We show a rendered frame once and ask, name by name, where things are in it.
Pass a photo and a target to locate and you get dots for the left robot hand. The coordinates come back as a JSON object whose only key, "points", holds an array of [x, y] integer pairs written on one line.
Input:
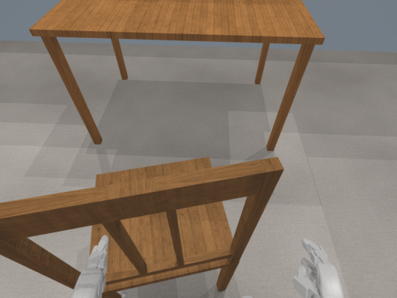
{"points": [[92, 281]]}

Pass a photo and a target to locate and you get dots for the chair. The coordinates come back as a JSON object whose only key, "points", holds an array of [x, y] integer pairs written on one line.
{"points": [[163, 221]]}

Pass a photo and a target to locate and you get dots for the table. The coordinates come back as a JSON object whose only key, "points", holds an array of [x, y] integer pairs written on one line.
{"points": [[250, 21]]}

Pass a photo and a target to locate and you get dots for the right robot hand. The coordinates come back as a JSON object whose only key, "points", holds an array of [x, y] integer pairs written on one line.
{"points": [[324, 281]]}

